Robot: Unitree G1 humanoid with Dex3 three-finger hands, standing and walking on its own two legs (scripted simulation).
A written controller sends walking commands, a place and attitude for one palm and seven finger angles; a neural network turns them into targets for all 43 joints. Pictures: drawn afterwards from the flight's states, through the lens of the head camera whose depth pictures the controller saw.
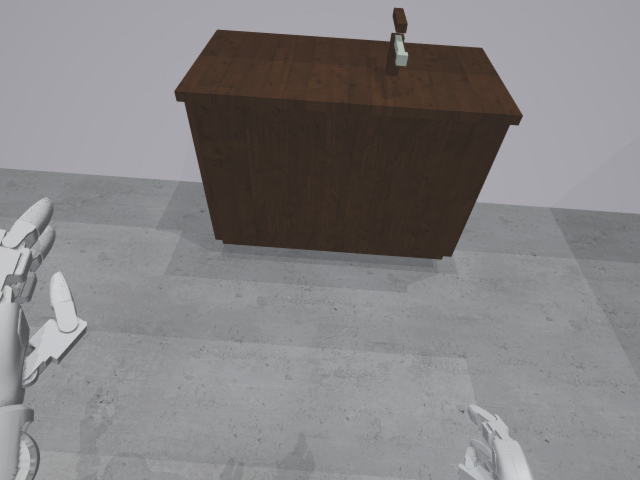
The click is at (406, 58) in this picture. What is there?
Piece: tap's lever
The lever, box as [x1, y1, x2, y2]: [395, 51, 407, 65]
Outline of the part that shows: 397,51 395,60 396,65 405,65 407,59 407,52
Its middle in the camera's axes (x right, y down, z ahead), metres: +0.22 -0.48 +1.04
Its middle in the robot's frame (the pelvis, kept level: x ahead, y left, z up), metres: +1.12 -0.15 +0.06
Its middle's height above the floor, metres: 0.83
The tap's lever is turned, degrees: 0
